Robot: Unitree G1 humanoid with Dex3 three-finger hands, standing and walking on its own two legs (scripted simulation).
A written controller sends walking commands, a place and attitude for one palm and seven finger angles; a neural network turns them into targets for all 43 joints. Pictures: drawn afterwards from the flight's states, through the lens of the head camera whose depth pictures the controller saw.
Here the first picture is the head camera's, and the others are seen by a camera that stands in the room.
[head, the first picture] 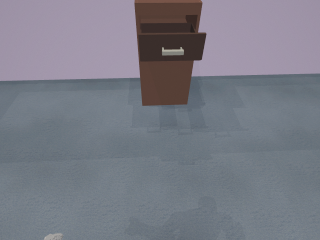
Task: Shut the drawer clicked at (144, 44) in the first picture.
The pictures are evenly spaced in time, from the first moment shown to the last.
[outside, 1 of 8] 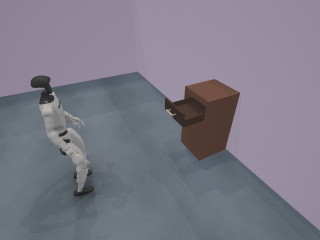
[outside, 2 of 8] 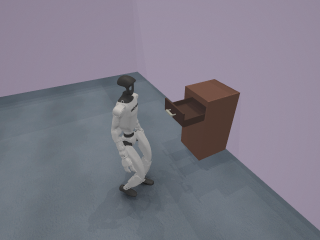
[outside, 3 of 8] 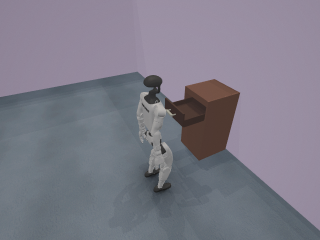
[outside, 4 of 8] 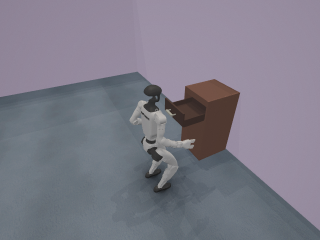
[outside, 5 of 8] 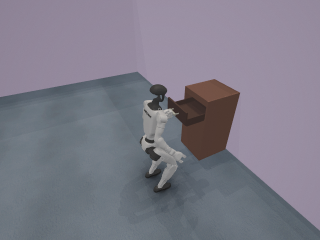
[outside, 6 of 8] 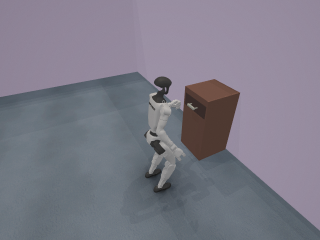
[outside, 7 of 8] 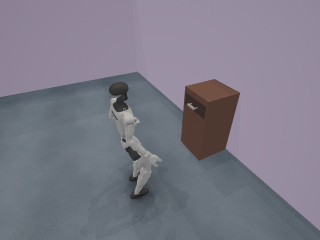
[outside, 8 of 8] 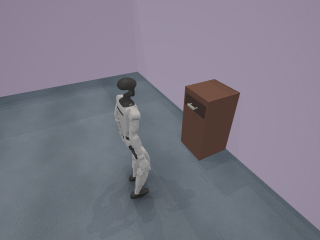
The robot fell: no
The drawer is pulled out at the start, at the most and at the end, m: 0.29 0.29 0.00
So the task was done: yes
